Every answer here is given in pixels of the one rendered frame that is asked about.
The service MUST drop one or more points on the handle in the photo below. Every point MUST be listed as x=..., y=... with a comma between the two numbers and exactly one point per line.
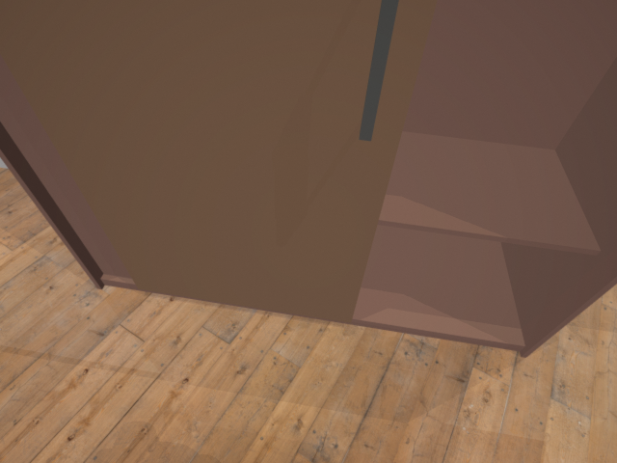
x=378, y=66

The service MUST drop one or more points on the wardrobe door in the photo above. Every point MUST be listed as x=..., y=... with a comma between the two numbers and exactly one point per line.
x=24, y=127
x=217, y=141

